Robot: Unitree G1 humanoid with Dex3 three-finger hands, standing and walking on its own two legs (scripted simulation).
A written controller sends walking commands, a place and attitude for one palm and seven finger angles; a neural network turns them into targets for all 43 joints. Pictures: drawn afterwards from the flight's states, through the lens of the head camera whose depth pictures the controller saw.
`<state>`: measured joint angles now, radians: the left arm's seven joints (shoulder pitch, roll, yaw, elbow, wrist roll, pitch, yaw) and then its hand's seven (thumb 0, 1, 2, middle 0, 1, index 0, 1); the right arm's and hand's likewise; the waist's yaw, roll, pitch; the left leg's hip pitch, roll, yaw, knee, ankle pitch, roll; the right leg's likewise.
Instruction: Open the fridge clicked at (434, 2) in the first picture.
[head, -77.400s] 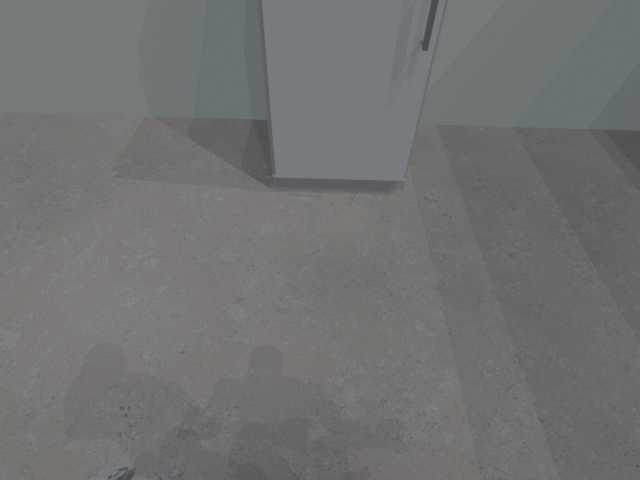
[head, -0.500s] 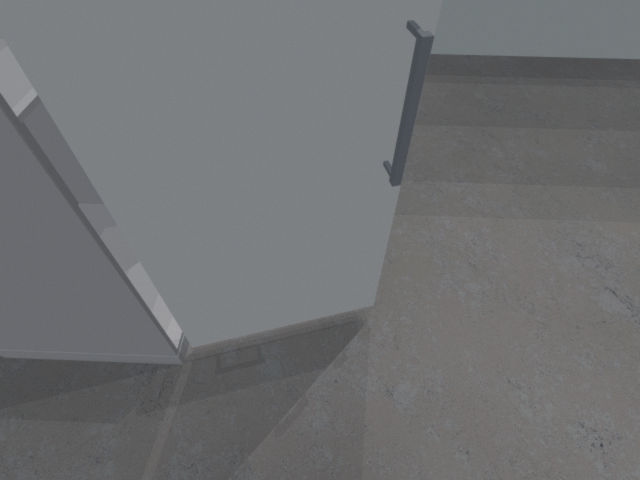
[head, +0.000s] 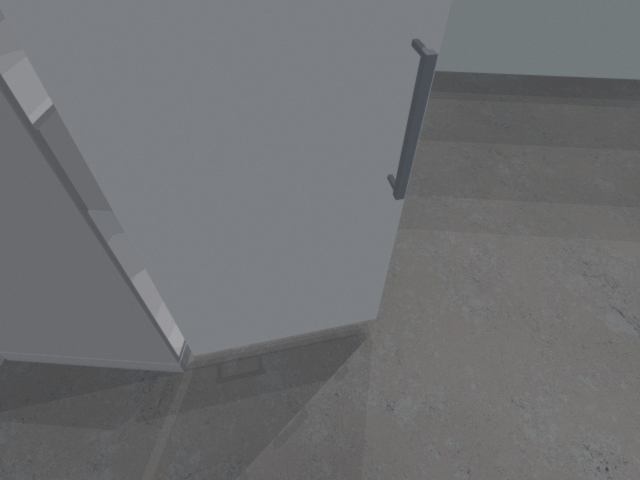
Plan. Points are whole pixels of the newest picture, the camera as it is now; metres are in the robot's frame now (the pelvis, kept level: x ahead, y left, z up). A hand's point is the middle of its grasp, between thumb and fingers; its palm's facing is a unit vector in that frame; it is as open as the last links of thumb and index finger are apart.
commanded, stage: look to check the result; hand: right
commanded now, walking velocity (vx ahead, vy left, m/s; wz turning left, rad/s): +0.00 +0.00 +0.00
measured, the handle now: (407, 129) +0.68 -0.11 +0.08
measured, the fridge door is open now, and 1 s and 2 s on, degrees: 73 73 73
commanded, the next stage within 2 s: stand and wait in 0.62 s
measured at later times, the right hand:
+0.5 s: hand out of the picture +0.03 -0.19 -0.17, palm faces -0.01 +0.97 -0.23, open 7.4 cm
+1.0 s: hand out of the picture +0.05 -0.19 -0.17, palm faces -0.01 +0.97 -0.24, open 7.4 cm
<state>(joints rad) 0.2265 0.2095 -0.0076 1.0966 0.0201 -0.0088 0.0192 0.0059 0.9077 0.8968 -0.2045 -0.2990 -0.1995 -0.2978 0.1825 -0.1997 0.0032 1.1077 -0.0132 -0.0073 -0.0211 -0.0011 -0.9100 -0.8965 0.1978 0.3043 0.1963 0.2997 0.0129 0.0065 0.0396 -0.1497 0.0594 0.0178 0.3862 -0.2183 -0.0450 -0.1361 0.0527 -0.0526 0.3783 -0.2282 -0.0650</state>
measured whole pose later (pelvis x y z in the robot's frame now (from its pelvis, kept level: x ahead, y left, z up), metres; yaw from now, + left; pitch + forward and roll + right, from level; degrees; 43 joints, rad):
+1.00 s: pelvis +0.01 +0.01 +0.00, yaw +0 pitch -1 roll +0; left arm 0.21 0.21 -0.01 1.12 0.02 0.00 0.02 0.01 0.91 0.90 -0.20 -0.30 -0.20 -0.30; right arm 0.18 -0.22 0.00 1.13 -0.01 -0.01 -0.02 0.00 -0.91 -0.90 0.20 0.30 0.20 0.30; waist 0.01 0.00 0.05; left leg -0.12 0.04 0.03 0.36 -0.22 -0.03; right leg -0.10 0.04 -0.04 0.35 -0.23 -0.04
